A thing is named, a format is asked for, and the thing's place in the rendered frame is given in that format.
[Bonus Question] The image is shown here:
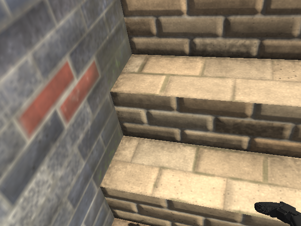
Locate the right robot hand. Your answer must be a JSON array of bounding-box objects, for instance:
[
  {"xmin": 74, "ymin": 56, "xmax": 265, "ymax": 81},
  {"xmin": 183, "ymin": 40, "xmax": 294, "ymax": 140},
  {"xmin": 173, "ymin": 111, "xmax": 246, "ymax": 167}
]
[{"xmin": 254, "ymin": 202, "xmax": 301, "ymax": 226}]

